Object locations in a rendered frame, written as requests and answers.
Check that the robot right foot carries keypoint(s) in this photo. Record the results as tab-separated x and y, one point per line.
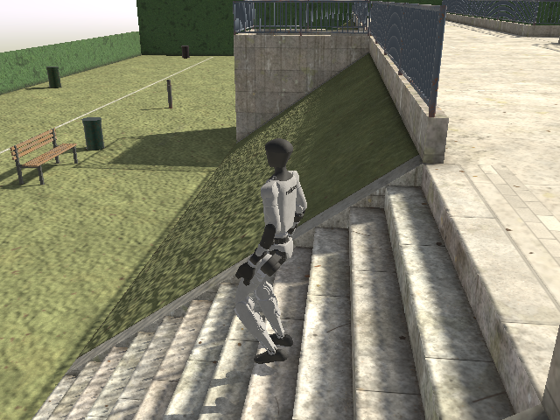
285	341

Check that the right robot upper arm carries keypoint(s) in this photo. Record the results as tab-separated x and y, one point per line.
301	203

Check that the left robot forearm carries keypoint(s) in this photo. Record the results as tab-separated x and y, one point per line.
264	246

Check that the robot foot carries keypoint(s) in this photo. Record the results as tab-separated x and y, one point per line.
265	357
285	341

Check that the left robot hand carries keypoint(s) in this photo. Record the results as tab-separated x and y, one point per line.
246	272

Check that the left robot upper arm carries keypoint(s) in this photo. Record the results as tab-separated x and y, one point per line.
269	194

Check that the robot left foot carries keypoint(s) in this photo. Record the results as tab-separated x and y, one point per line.
265	357

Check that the right robot forearm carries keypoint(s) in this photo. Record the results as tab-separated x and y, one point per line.
297	218

